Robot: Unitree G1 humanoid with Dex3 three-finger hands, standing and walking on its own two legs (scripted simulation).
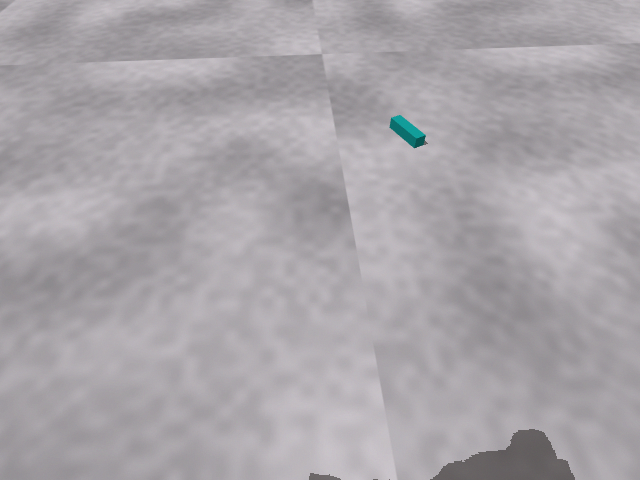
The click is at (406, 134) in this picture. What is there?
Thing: lying carton
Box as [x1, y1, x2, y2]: [390, 115, 425, 147]
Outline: 391,118 390,127 413,147 423,144 425,136 423,133 400,115
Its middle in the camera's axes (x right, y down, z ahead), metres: +0.49 -0.60 +2.13
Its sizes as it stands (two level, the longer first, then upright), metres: 0.228 0.063 0.062
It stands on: the floor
